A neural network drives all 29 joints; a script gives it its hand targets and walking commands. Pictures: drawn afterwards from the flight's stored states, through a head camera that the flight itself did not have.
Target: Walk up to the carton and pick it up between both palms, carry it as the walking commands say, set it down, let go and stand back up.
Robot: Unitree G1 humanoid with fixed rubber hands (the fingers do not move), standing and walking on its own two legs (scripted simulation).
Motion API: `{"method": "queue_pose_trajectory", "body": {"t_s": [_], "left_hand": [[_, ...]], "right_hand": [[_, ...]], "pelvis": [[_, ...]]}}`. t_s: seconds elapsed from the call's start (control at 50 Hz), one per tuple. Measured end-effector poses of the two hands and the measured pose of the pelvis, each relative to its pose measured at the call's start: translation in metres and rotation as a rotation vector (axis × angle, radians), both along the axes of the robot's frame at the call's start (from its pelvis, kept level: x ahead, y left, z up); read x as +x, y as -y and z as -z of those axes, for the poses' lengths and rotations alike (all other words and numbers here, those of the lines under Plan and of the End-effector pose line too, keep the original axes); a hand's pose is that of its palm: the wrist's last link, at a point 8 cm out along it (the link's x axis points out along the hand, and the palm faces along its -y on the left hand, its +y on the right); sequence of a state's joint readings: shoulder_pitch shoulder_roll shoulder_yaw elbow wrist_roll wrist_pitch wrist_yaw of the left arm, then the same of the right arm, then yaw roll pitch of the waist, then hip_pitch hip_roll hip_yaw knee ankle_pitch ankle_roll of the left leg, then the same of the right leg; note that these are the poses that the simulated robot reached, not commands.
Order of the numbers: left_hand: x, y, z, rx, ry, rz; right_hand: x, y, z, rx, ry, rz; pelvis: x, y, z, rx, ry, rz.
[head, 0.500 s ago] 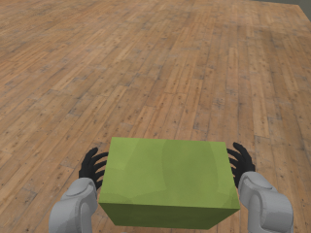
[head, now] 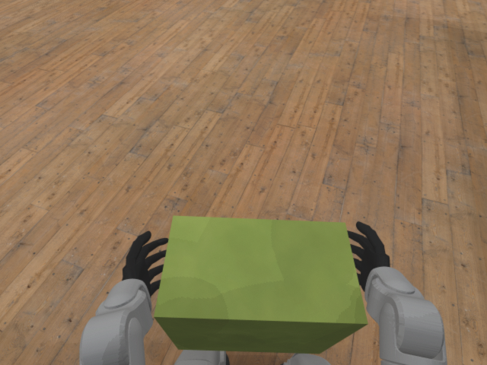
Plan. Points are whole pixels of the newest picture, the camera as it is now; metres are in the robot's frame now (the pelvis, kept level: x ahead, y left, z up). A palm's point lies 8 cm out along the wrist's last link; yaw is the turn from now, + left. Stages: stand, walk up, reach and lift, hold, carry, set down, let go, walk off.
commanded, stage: carry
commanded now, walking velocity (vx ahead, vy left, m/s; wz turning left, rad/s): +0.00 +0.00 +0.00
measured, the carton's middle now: (254, 292) +0.24 +0.01 -0.02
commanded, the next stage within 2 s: hold in 1.76 s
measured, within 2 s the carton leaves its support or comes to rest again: neither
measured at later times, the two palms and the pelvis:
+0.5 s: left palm (157, 276) +0.22 +0.15 +0.07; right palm (411, 278) +0.22 -0.20 +0.08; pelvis -0.01 -0.02 +0.01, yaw -1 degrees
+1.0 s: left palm (179, 262) +0.25 +0.12 +0.06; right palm (415, 264) +0.25 -0.23 +0.06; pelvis +0.01 -0.04 +0.02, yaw -1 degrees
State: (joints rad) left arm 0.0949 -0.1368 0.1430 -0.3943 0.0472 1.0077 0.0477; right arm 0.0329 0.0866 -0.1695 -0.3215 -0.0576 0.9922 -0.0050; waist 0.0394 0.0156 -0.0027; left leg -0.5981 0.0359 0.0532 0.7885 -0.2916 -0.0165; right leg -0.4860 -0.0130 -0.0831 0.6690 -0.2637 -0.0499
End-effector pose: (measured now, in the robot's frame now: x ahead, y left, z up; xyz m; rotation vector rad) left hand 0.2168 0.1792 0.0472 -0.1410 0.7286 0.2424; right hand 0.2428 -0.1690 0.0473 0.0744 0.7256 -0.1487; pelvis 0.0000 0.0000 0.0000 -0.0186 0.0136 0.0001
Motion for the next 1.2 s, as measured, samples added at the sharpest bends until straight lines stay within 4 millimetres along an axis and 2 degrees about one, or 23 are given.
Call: {"method": "queue_pose_trajectory", "body": {"t_s": [0.1,0.14,0.2,0.32,0.58,0.74,1.08,1.2], "left_hand": [[0.002,0.002,-0.004,-0.045,0.037,0.019],[0.005,0.003,-0.011,-0.046,0.052,0.034],[0.011,0.006,-0.017,-0.024,0.061,0.060],[0.007,0.017,-0.040,-0.017,0.123,0.060],[0.003,0.041,-0.015,0.002,0.001,0.083],[0.008,0.052,-0.014,0.001,0.021,0.087],[0.036,0.057,-0.010,0.039,0.027,0.093],[0.043,0.056,-0.017,0.035,0.050,0.083]], "right_hand": [[-0.011,0.002,-0.014,0.020,0.035,0.074],[-0.011,0.004,-0.024,0.007,0.052,0.079],[-0.009,0.007,-0.028,-0.016,0.060,0.071],[-0.015,0.017,-0.047,-0.001,0.123,0.075],[-0.021,0.042,-0.019,-0.024,-0.001,0.063],[-0.020,0.053,-0.017,-0.009,0.019,0.081],[0.017,0.058,-0.012,-0.036,0.026,0.034],[0.023,0.056,-0.017,-0.025,0.049,0.039]], "pelvis": [[-0.001,-0.003,-0.001,0.006,-0.020,-0.011],[-0.004,-0.004,-0.005,0.006,-0.021,0.003],[-0.005,-0.003,-0.010,-0.008,-0.031,0.007],[-0.008,0.006,-0.012,0.008,-0.014,0.010],[-0.012,0.025,-0.014,0.013,-0.031,0.015],[-0.010,0.034,-0.013,0.021,-0.042,0.016],[0.014,0.042,-0.016,0.023,-0.038,0.010],[0.020,0.042,-0.016,0.023,-0.035,0.011]]}}
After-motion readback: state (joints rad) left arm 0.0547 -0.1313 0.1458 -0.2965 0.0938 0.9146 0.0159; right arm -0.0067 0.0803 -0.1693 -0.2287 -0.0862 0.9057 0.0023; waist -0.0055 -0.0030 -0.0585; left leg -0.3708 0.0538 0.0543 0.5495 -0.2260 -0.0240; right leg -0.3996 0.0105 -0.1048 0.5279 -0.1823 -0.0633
